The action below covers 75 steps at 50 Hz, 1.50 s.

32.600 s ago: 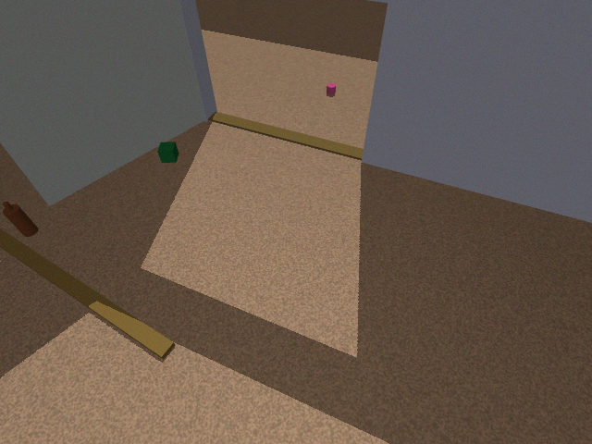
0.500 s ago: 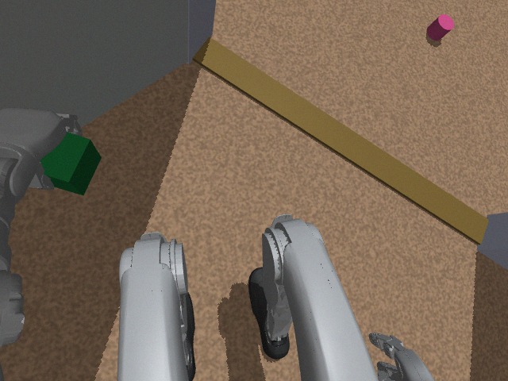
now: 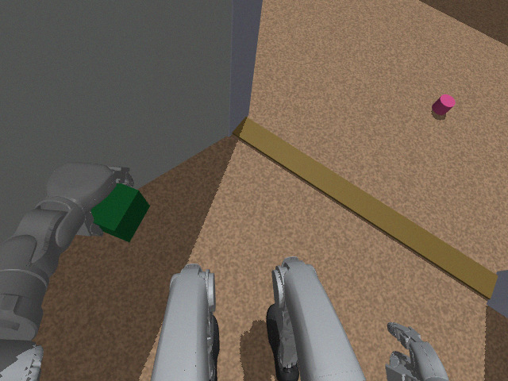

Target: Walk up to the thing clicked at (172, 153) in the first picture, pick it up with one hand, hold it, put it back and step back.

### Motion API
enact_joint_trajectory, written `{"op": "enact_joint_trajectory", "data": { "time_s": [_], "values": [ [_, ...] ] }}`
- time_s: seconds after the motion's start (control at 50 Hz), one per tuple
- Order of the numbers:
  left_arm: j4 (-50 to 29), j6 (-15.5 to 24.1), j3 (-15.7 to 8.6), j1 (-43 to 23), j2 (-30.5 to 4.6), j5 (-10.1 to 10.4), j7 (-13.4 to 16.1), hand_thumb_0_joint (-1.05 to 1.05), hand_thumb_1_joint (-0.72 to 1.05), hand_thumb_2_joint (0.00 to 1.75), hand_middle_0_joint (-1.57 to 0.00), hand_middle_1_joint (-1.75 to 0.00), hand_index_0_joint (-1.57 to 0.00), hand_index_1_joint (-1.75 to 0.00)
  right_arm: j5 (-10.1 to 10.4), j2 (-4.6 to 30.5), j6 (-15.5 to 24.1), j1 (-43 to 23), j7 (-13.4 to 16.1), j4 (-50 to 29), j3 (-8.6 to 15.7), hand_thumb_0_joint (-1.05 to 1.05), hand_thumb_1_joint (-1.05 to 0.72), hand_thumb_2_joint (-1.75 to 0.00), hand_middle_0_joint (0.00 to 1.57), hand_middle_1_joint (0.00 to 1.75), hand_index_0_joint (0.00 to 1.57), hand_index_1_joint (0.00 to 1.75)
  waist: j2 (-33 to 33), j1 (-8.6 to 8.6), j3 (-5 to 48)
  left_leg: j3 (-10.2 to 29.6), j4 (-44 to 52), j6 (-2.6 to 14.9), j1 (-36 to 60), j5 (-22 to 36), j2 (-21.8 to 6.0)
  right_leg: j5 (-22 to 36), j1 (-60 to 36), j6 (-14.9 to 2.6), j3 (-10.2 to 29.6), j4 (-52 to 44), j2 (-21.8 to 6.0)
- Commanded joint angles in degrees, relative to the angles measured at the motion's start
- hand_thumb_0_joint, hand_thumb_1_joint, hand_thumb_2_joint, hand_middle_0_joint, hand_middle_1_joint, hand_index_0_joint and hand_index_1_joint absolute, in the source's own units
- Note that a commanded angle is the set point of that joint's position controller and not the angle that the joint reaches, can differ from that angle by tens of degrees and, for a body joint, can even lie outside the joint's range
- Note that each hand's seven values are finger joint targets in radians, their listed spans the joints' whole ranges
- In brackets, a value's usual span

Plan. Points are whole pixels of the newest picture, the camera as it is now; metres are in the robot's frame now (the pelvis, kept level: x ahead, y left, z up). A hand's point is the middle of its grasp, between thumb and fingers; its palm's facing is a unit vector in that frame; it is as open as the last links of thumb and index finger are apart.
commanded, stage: lift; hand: left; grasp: from above
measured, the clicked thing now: (114, 209) +0.40 +0.24 -0.12
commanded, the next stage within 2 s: hold in 0.90 s
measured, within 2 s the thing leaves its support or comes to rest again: neither
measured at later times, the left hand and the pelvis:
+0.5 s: hand (51, 198) +0.35 +0.24 +0.08, palm faces -0.49 +0.01 -0.87, open 10.4 cm; pelvis +0.03 +0.00 +0.15, yaw +2 degrees
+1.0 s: hand (24, 168) +0.35 +0.23 +0.15, palm faces -0.51 +0.00 -0.86, open 10.3 cm; pelvis +0.05 +0.00 +0.21, yaw +1 degrees
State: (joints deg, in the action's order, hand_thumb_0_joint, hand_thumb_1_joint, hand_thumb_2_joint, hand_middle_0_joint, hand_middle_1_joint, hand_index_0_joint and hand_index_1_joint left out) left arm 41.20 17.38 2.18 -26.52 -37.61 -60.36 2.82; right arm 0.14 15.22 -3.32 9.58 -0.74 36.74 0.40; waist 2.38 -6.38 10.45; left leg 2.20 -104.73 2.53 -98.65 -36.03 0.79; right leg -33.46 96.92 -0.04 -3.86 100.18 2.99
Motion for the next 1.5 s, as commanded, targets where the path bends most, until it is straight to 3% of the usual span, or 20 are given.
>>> {"op": "enact_joint_trajectory", "data": {
  "time_s": [0.0,0.06,0.14,0.2,0.24,0.26,0.3,0.34,0.38,0.44,0.5,0.54,0.6,0.68,0.78,0.98,1.12,1.24,1.32,1.48],
  "values": [
    [-13.94,-1.87,-5.97,-15.22,-14.30,3.33,1.68,0.00,0.59,0.95,-1.06,-0.52,-1.00,-0.58,0.80,10.47,1.08,7.16,1.97,-3.20,3.81,0.00,-0.91,-0.91,0.20,0.30,0.20,0.30,8.84,0.09,31.45,3.38,24.91,-0.39,34.01,4.02,-0.59,5.91,-24.06,-1.21,0.67,-18.82,0.58],
    [-12.99,-2.33,-6.76,-11.57,-14.22,4.23,0.85,0.00,0.55,0.95,-1.03,-0.54,-0.97,-0.60,1.28,9.76,1.36,6.18,3.01,-3.22,3.37,0.00,-0.92,-0.91,0.20,0.30,0.20,0.30,6.10,0.58,27.29,2.78,28.91,-0.24,35.81,2.67,-0.54,5.00,-29.22,-1.09,1.42,-23.82,0.79],
    [-10.42,-1.56,-3.31,-9.12,-9.71,4.45,-0.34,0.00,0.52,0.95,-1.00,-0.57,-0.95,-0.63,1.39,8.59,2.34,5.60,4.01,-2.41,2.76,0.00,-0.92,-0.91,0.20,0.30,0.20,0.30,5.28,-0.26,20.06,2.32,33.55,-0.54,37.75,3.20,-0.70,5.07,-32.35,-1.22,2.03,-28.83,0.82],
    [-9.03,-0.31,-4.40,-7.50,-10.29,4.01,0.07,0.00,0.46,0.93,-0.94,-0.59,-0.89,-0.64,1.38,8.07,3.00,5.77,4.28,-2.63,2.68,0.00,-0.92,-0.91,0.20,0.30,0.20,0.30,3.96,0.80,18.48,1.28,35.90,-0.44,40.10,4.78,-0.37,5.59,-37.07,-1.39,2.73,-33.11,0.94],
    [-9.22,0.39,-2.19,-9.04,-7.70,3.92,0.20,0.00,0.45,0.92,-0.93,-0.60,-0.88,-0.64,1.24,7.91,3.42,5.73,4.21,-2.59,2.78,0.00,-0.92,-0.91,0.20,0.30,0.20,0.30,5.06,0.38,16.73,1.15,38.71,-0.76,42.70,4.61,-0.48,5.58,-38.41,-1.46,3.01,-35.58,0.83],
    [-9.41,0.82,-2.44,-10.48,-8.50,3.48,0.51,0.00,0.46,0.92,-0.92,-0.61,-0.88,-0.65,1.24,8.11,3.64,5.54,4.22,-2.45,2.89,0.00,-0.92,-0.91,0.20,0.30,0.20,0.30,5.92,0.39,16.38,1.45,39.93,-0.77,44.24,3.56,-0.52,4.91,-38.89,-1.42,3.13,-36.57,0.94],
    [-9.01,1.36,-4.25,-10.32,-10.05,2.46,1.62,0.00,0.42,0.89,-0.88,-0.61,-0.85,-0.64,1.10,8.36,4.04,5.92,4.16,-1.87,3.24,0.00,-0.92,-0.91,0.20,0.30,0.20,0.30,6.22,1.35,17.25,1.77,42.10,-1.15,47.60,5.02,-0.70,5.65,-40.68,-1.54,3.08,-38.03,0.91],
    [-10.11,1.74,-2.52,-11.54,-8.03,2.03,2.15,0.00,0.41,0.90,-0.88,-0.62,-0.84,-0.66,1.03,8.13,4.39,6.00,3.92,-1.78,3.47,0.00,-0.92,-0.91,0.20,0.30,0.20,0.30,7.54,1.15,18.52,1.77,44.01,-1.51,52.02,7.75,-0.80,7.82,-42.74,-1.71,3.01,-39.56,0.91],
    [-8.88,1.55,-3.85,-10.09,-9.17,1.25,3.21,0.00,0.41,0.92,-0.87,-0.66,-0.83,-0.69,1.17,8.31,4.59,6.14,3.92,-1.20,3.66,0.00,-0.93,-0.91,0.20,0.30,0.20,0.30,6.10,1.96,18.54,1.36,45.13,-1.47,54.42,10.76,-0.59,9.86,-45.49,-1.65,3.00,-41.41,1.07],
    [-10.41,1.01,-1.41,-12.67,-7.18,0.78,4.10,0.00,0.47,0.99,-0.92,-0.68,-0.88,-0.72,1.26,8.42,4.83,6.40,3.63,-1.06,3.73,0.00,-0.92,-0.91,0.20,0.30,0.20,0.30,5.85,1.68,18.16,0.74,47.54,-1.38,57.72,13.14,-0.33,12.17,-48.67,-1.62,2.83,-44.10,1.14],
    [-8.00,-0.61,-2.13,-10.71,-7.13,0.70,5.15,0.00,0.50,0.99,-0.94,-0.68,-0.90,-0.72,1.71,8.54,5.03,6.85,3.52,-0.50,4.00,0.00,-0.92,-0.91,0.20,0.30,0.20,0.30,4.18,2.51,16.15,0.07,49.90,-1.29,59.18,14.48,-0.11,13.40,-51.25,-1.62,3.28,-47.01,1.09],
    [-8.53,-1.59,0.01,-11.61,-4.81,0.92,5.30,0.00,0.52,0.98,-0.94,-0.68,-0.91,-0.71,1.88,8.38,5.16,6.53,3.46,-0.56,4.15,0.00,-0.92,-0.91,0.20,0.30,0.20,0.30,3.61,2.37,15.07,-0.12,51.89,-1.32,61.03,15.19,-0.22,14.22,-53.25,-1.51,3.48,-48.98,1.15],
    [-7.22,-2.91,-0.31,-9.67,-5.35,0.81,4.62,0.00,0.52,0.95,-0.94,-0.66,-0.92,-0.69,2.06,8.56,5.42,6.53,3.61,-0.51,4.43,0.00,-0.92,-0.91,0.20,0.30,0.20,0.30,2.56,3.00,14.38,0.10,54.31,-1.48,63.83,17.79,-0.39,16.24,-55.92,-1.49,3.47,-50.93,1.12],
    [-8.35,-3.50,1.94,-7.17,-3.57,1.39,2.23,0.00,0.55,0.92,-0.97,-0.66,-0.94,-0.69,2.19,7.94,5.28,5.97,3.79,-1.33,4.27,0.00,-0.92,-0.91,0.20,0.30,0.20,0.30,1.91,3.40,12.44,-0.79,56.63,-1.22,65.88,19.96,0.12,18.20,-59.44,-1.59,4.02,-54.06,0.97],
    [-10.74,-3.19,1.27,-6.69,-4.05,2.93,0.26,0.00,0.56,0.87,-0.96,-0.64,-0.95,-0.65,2.22,7.94,5.16,5.01,4.29,-2.52,4.21,0.00,-0.92,-0.91,0.20,0.30,0.20,0.30,2.29,4.02,11.94,-0.74,59.92,-1.42,69.47,20.98,-0.16,18.64,-61.87,-1.80,4.11,-56.73,0.85],
    [-14.29,-1.50,0.62,-9.42,-4.21,3.33,0.61,0.00,0.63,0.88,-1.01,-0.63,-1.00,-0.64,2.20,7.78,4.96,4.10,4.83,-2.73,4.08,0.00,-0.91,-0.90,0.20,0.30,0.20,0.30,2.71,4.04,11.67,-0.87,63.46,-1.86,74.98,23.22,-0.16,19.86,-65.14,-1.86,4.48,-59.92,0.50],
    [-14.33,-2.33,1.55,-7.52,-3.22,2.64,0.17,0.00,0.65,0.88,-1.01,-0.63,-1.01,-0.64,2.27,7.83,4.55,4.02,4.77,-1.81,4.28,0.00,-0.90,-0.90,0.20,0.30,0.20,0.30,1.62,4.39,12.46,-0.71,64.33,-1.98,77.74,30.62,-0.19,25.37,-68.25,-1.81,4.64,-60.66,0.43],
    [-15.04,-3.22,1.85,-6.17,-2.73,3.52,-1.33,0.00,0.67,0.91,-1.03,-0.63,-1.02,-0.64,2.61,7.87,4.02,2.29,5.01,-3.04,4.15,0.00,-0.90,-0.90,0.20,0.30,0.20,0.30,0.08,4.75,9.67,-1.38,66.49,-1.55,78.39,28.19,0.38,24.47,-71.13,-1.51,5.16,-63.88,0.31],
    [-15.67,-3.60,2.37,-4.26,-2.64,3.68,-3.02,0.00,0.65,0.88,-1.01,-0.62,-1.01,-0.63,2.66,7.77,3.80,1.84,5.28,-3.23,3.91,0.00,-0.90,-0.90,0.20,0.30,0.20,0.30,-0.32,4.98,9.06,-1.44,66.98,-1.45,78.98,30.64,0.51,26.72,-72.59,-1.43,5.48,-64.46,0.37],
    [-18.76,-2.77,0.47,-5.74,-4.06,4.35,-3.68,0.00,0.65,0.90,-1.01,-0.63,-1.01,-0.64,2.74,7.80,3.45,0.70,5.58,-4.18,3.79,0.00,-0.90,-0.90,0.20,0.30,0.20,0.30,2.23,5.37,9.19,-1.47,68.46,-1.72,80.79,30.45,0.34,25.80,-72.98,-1.68,5.55,-64.97,0.25]
  ]
}}
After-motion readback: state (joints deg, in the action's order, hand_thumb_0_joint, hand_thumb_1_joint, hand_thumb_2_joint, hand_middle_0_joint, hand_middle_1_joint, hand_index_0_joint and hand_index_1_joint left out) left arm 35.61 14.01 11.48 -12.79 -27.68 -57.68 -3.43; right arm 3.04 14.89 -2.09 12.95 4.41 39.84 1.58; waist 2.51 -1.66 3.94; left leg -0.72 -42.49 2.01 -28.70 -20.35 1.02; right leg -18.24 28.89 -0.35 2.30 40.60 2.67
